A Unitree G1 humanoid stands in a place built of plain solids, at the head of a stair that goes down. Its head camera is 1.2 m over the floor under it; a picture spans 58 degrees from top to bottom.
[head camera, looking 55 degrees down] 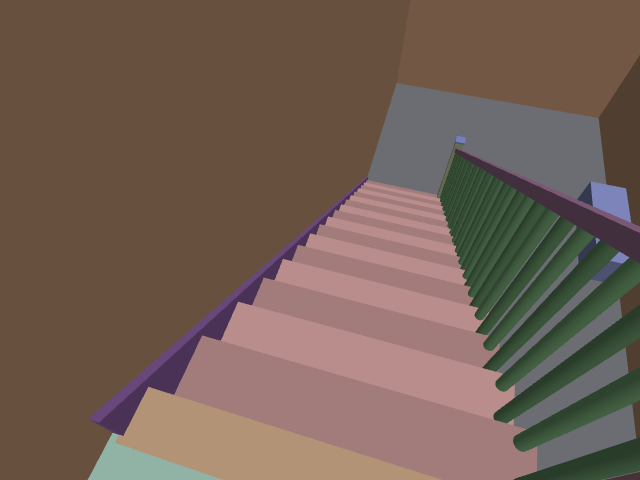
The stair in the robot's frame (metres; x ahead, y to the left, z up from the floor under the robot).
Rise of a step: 0.20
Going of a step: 0.24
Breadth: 1.10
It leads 16 degrees to the right of straight ahead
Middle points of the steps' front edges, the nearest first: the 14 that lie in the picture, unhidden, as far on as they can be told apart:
0.21 -0.01 0.00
0.43 -0.13 -0.20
0.66 -0.19 -0.40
0.88 -0.26 -0.59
1.11 -0.33 -0.79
1.34 -0.39 -0.99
1.57 -0.46 -1.19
1.80 -0.53 -1.39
2.03 -0.59 -1.59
2.26 -0.66 -1.78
2.49 -0.73 -1.98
2.72 -0.79 -2.18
2.95 -0.86 -2.38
3.18 -0.93 -2.58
